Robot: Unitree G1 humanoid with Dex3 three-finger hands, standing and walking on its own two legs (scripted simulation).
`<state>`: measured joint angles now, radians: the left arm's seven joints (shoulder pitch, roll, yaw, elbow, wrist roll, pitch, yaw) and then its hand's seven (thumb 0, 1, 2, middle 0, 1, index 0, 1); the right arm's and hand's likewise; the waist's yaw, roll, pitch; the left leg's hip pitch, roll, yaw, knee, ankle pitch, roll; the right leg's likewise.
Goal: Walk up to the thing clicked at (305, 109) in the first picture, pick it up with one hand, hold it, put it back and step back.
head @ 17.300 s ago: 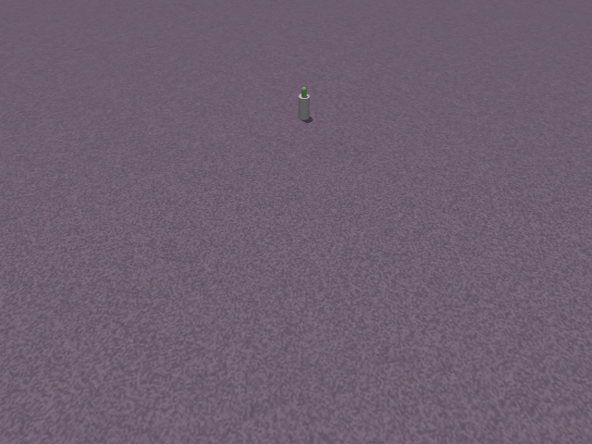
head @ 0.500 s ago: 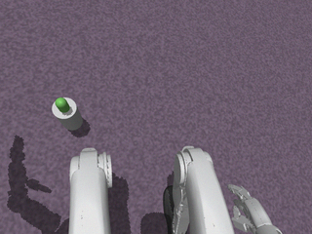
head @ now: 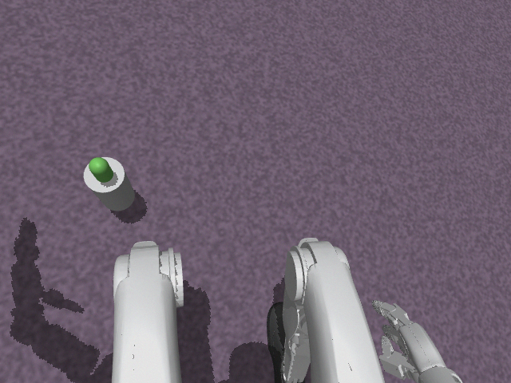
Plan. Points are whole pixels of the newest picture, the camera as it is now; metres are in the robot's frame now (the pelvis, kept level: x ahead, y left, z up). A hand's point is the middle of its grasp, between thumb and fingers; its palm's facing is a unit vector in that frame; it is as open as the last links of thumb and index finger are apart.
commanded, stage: go down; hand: left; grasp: from the side
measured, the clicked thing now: (109, 182) +0.47 +0.26 -0.26
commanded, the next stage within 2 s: approach in 1.10 s
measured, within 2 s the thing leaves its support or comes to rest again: neither
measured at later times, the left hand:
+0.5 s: hand out of the picture +0.36 +0.44 +0.03, palm faces +0.22 -0.97 -0.05, open 17.6 cm
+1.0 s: hand out of the picture +0.36 +0.44 +0.03, palm faces +0.23 -0.97 -0.06, open 17.6 cm
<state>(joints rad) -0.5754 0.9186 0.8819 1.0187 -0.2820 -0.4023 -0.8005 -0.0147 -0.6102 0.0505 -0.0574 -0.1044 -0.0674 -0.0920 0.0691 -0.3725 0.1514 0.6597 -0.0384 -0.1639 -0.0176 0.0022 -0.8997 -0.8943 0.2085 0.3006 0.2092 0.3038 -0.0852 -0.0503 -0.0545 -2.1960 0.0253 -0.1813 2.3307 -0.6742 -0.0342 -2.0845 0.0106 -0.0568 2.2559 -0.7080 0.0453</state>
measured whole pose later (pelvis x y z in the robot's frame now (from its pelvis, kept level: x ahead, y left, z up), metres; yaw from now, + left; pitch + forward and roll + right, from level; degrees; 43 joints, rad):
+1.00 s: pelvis +0.00 +0.00 +0.00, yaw +0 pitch +30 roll -8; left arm -0.55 0.90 0.87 1.02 -0.28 -0.41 -0.79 -0.01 -0.61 0.06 -0.05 -0.13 -0.07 -0.11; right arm 0.07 -0.37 0.14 0.67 -0.03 -0.17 -0.02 0.00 -0.89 -0.89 0.21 0.30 0.21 0.30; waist -0.08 -0.05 -0.07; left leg -2.19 0.03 -0.18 2.32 -0.67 -0.03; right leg -2.08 0.01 -0.05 2.25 -0.70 0.05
